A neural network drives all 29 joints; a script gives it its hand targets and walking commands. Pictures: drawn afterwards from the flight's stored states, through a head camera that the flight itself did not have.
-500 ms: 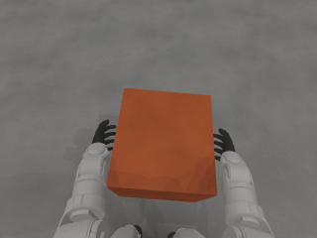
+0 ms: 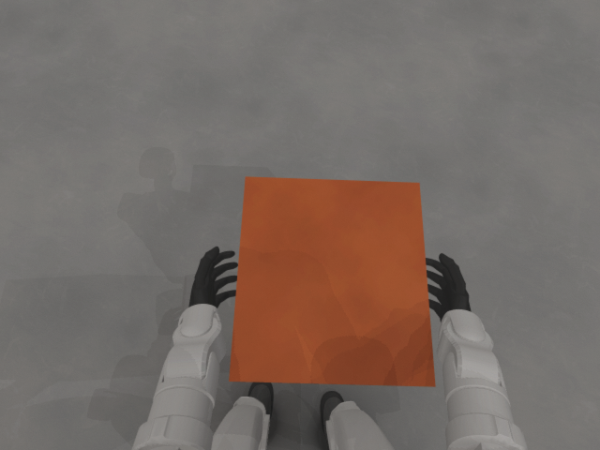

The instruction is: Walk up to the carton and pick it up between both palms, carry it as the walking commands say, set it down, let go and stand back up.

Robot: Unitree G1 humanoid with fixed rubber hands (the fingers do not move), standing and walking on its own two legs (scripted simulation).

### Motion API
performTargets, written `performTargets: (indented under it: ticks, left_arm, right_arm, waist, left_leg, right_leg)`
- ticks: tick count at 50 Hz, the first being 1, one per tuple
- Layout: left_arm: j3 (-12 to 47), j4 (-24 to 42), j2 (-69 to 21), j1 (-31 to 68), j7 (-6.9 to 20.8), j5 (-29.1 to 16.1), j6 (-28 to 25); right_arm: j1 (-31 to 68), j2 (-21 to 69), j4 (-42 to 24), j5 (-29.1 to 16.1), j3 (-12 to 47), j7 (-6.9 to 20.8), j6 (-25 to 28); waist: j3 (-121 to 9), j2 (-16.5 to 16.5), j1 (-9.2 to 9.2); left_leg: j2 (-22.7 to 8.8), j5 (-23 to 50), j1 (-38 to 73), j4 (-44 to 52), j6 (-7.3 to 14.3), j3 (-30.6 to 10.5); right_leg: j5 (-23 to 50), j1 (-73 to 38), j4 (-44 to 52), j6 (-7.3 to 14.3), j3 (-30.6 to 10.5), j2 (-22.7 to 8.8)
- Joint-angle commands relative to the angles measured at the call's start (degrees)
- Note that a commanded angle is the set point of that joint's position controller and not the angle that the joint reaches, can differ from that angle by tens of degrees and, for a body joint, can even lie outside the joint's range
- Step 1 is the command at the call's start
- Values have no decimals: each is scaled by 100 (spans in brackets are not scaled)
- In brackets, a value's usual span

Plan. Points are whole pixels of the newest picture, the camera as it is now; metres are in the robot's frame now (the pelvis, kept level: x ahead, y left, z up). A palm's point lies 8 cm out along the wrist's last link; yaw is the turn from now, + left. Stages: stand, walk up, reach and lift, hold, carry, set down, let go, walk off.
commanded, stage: set down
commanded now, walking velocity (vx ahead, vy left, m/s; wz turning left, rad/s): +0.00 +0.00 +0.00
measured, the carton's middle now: (325, 285) +0.34 -0.05 -0.21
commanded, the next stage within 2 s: none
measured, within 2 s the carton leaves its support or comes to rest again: neither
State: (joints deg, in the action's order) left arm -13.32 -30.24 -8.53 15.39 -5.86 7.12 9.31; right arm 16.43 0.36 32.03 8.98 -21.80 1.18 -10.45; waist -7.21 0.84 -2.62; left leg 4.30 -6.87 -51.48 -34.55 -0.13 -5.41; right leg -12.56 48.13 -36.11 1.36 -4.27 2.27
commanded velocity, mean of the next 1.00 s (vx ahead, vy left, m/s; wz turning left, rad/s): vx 0.00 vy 0.00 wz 0.00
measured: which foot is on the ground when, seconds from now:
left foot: down 0.00-1.00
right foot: down 0.00-1.00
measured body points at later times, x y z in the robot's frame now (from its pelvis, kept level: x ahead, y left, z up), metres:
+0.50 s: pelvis -0.06 -0.01 -0.08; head +0.14 -0.02 +0.32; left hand +0.37 +0.11 -0.16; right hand +0.33 -0.24 -0.16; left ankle +0.03 +0.11 -0.72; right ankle -0.02 -0.12 -0.72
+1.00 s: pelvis -0.07 +0.00 -0.16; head +0.17 -0.01 +0.23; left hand +0.39 +0.10 -0.25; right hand +0.35 -0.25 -0.24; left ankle +0.03 +0.11 -0.72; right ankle -0.02 -0.12 -0.72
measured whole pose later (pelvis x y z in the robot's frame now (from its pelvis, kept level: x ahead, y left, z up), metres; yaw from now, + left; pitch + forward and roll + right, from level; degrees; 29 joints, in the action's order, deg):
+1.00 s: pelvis -0.07 +0.00 -0.16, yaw -3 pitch +44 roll -1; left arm -21.0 -35.5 -4.0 44.5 -8.8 9.1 16.1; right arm 44.5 -6.0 40.3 4.6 -22.1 -4.3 -16.8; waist -13.9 1.9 -3.4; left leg 4.9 -22.5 -98.6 -77.5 -0.5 -3.9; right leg -27.6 95.3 -79.3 -1.8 -4.1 5.7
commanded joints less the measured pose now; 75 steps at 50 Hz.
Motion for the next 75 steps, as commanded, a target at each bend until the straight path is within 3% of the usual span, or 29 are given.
performTargets:
  ticks: [1,3,4,5,6,8,14,15,16,17,20,32,36,37,43,50,51,53,54,57,58,62,66,67,68,69,70,71,75]
  left_arm:
    - [3569,695,-3803,3575,1220,-509,-829]
    - [3611,899,-4253,4097,1244,-548,-511]
    - [3685,918,-4317,4047,1314,-532,-249]
    - [3505,710,-4534,3234,1332,-266,-37]
    - [3432,263,-4856,3174,1361,-430,163]
    - [3539,218,-5205,3544,1519,-596,420]
    - [2061,-920,-4217,5048,1870,326,678]
    - [1936,-946,-3956,5430,1906,314,668]
    - [1636,-1079,-4049,5308,1868,421,684]
    - [1823,-622,-3929,5974,1864,183,564]
    - [1744,-545,-3624,6388,1873,75,361]
    - [2599,-601,-5078,5259,1788,-570,699]
    - [3029,-309,-4853,5794,1734,-742,707]
    - [2716,-218,-4382,5684,1699,-538,697]
    - [2851,30,-4229,6386,1301,-487,465]
    - [1867,-745,-4090,6749,1203,-304,464]
    - [1976,-817,-4234,6607,1196,-241,510]
    - [2257,-607,-4388,6952,1285,-548,552]
    - [1950,-1049,-4246,6937,1325,-609,648]
    - [2156,-833,-4312,7397,1527,-734,731]
    - [2328,-382,-4484,7592,1593,-1063,689]
    - [2756,337,-4459,8002,1449,-1392,642]
    - [2338,-337,-4135,7988,1409,-887,676]
    - [2188,-390,-4101,7906,1354,-785,618]
    - [1922,-842,-3882,8166,1329,-556,639]
    - [1674,-1299,-3795,7603,1296,-267,652]
    - [1713,-1554,-4179,7298,1323,-327,662]
    - [1651,-1376,-3909,7269,1292,-314,630]
    - [1951,-949,-3773,8159,1406,-637,653]
  right_arm:
    - [3351,4221,-1116,-691,3618,987,723]
    - [3759,4622,-1043,-765,3864,1079,419]
    - [3489,4363,-1005,-528,3660,1109,146]
    - [3330,4677,-875,-622,4022,1244,-34]
    - [3439,4685,-876,-612,3938,1305,-113]
    - [3921,4712,-915,-648,3979,1398,-282]
    - [4899,4777,629,-321,2622,1697,-651]
    - [4748,4920,870,-223,2266,1690,-677]
    - [5276,4808,574,-372,2434,1766,-648]
    - [5670,4850,557,-426,2479,1752,-603]
    - [6542,5279,131,-1092,2980,1660,-496]
    - [5631,4417,-58,-652,2777,1545,-377]
    - [5616,4232,28,-795,2813,1604,-419]
    - [5715,4227,-33,-897,2893,1665,-450]
    - [6491,4585,-7,-1376,3033,1719,-363]
    - [7189,3954,612,-834,2367,1717,-369]
    - [7035,4265,483,-1016,2595,1710,-306]
    - [7187,4199,199,-964,2614,1637,-370]
    - [7655,4130,117,-1069,2791,1516,-433]
    - [7696,4140,-65,-955,2656,1446,-494]
    - [7487,4353,-227,-1092,2897,1386,-570]
    - [8421,4291,-1270,-1647,3412,1165,-407]
    - [7589,3867,121,-1274,2845,1258,-509]
    - [7664,4236,401,-1330,2839,1316,-505]
    - [7403,3860,1006,-916,2337,1324,-539]
    - [7404,3982,1257,-964,2249,1363,-488]
    - [6798,4066,1524,-714,1971,1368,-550]
    - [7324,4072,1123,-915,2190,1409,-524]
    - [8035,3953,336,-1220,2538,1330,-511]
  waist:
    - [-5738,-645,-325]
    - [-5959,-255,95]
    - [-6259,-298,-590]
    - [-5991,-147,174]
    - [-5603,-328,-366]
    - [-5539,-255,-626]
    - [-2910,-28,-48]
    - [-2795,-377,-372]
    - [-2947,1,253]
    - [-2970,-368,-65]
    - [-4340,-313,760]
    - [-5994,175,-797]
    - [-5672,657,-792]
    - [-5886,652,-389]
    - [-6122,771,153]
    - [-4988,-393,-100]
    - [-5402,8,70]
    - [-5890,-99,-350]
    - [-6110,-270,-16]
    - [-6147,-2,-377]
    - [-6747,-596,-636]
    - [-8025,-178,-393]
    - [-6443,656,-335]
    - [-6554,337,-59]
    - [-5718,471,-583]
    - [-5213,479,-207]
    - [-5041,280,-649]
    - [-5222,388,-181]
    - [-5693,258,-366]
  left_leg:
    - [124,1681,1818,-1472,134,-180]
    - [186,980,1587,-1676,46,107]
    - [250,1404,1922,-1635,68,79]
    - [248,2068,2078,-1676,-51,196]
    - [161,2184,2079,-1739,-6,28]
    - [109,1494,2094,-1964,-73,24]
    - [150,-1373,-158,-1805,4,383]
    - [105,-1413,-116,-1915,21,329]
    - [182,-1420,-59,-1854,12,479]
    - [141,-1426,-313,-2195,-59,494]
    - [259,-805,-308,-2495,116,554]
    - [124,900,498,-3320,-234,61]
    - [120,1129,102,-3449,-285,58]
    - [173,875,-164,-3614,-279,307]
    - [310,115,-406,-3844,-148,541]
    - [313,-728,-1628,-4112,-64,474]
    - [284,-440,-1127,-4211,-66,467]
    - [370,-607,-1045,-4301,-68,401]
    - [443,-801,-1301,-4379,-9,575]
    - [457,-513,-1736,-4721,-23,643]
    - [486,-339,-1504,-4723,-50,581]
    - [533,619,-1447,-5291,-42,596]
    - [425,433,-1876,-5458,-166,779]
    - [402,318,-2035,-5441,-99,695]
    - [311,-420,-2488,-5408,-133,611]
    - [334,-596,-2678,-5410,-129,697]
    - [391,-726,-2556,-5242,-146,666]
    - [369,-706,-2618,-5379,-125,785]
    - [489,-576,-2888,-5565,-44,859]
  right_leg:
    - [2948,-1097,-1216,-286,-31,161]
    - [1742,-1023,-1400,-220,5,300]
    - [2163,-780,-1373,-289,140,378]
    - [2391,-392,-1420,-309,93,444]
    - [2350,-157,-1329,-306,173,429]
    - [1672,84,-1429,-241,186,377]
    - [-489,1019,-1410,-84,78,223]
    - [-552,901,-1378,-137,117,246]
    - [-781,1098,-1402,-89,49,240]
    - [-999,713,-1269,-82,-119,117]
    - [-231,137,-1662,-328,-186,97]
    - [904,2194,-2924,-146,479,512]
    - [1068,2555,-3011,-128,371,467]
    - [1087,2388,-3177,-193,386,444]
    - [428,2708,-3553,-261,423,496]
    - [-398,3392,-3625,-288,538,460]
    - [-139,3386,-3812,-205,441,464]
    - [-130,3363,-3969,-249,577,549]
    - [-327,2926,-3860,-306,604,492]
    - [-27,2911,-4102,-365,558,481]
    - [450,2287,-4182,-418,695,543]
    - [1251,1985,-4750,-359,578,513]
    - [590,3756,-4744,-256,467,499]
    - [581,3678,-4978,-298,567,495]
    - [-8,4257,-5015,-262,585,479]
    - [-220,4485,-4903,-250,525,474]
    - [-181,4362,-4799,-285,697,535]
    - [-164,4234,-4866,-249,482,476]
    - [179,3653,-4906,-356,518,527]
